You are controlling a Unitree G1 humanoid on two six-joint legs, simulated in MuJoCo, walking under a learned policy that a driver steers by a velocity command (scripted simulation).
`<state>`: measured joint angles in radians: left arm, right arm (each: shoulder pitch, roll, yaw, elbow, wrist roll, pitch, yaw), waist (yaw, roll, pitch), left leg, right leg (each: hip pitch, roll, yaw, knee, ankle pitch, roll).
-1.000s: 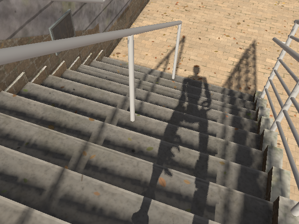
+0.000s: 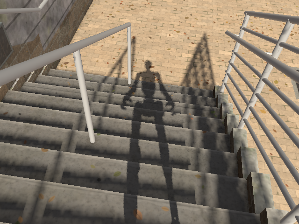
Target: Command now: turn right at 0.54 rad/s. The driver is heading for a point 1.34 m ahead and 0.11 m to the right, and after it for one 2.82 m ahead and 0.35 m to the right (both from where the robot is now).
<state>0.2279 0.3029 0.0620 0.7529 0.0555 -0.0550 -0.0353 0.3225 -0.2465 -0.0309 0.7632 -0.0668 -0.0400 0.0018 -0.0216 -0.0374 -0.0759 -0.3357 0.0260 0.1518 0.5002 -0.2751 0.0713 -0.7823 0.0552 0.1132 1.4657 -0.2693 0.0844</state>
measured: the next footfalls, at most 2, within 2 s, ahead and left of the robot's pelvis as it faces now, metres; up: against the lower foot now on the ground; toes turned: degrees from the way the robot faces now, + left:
right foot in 0.30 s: -0.03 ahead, -0.17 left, +0.00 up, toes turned -17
left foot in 0.64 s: +0.03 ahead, +0.03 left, +0.00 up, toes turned -12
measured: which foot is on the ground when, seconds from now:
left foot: down 0.00-0.30, up 0.32-0.62, down 0.64-0.90, up 0.92-1.00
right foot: up 0.00-0.28, down 0.30-1.00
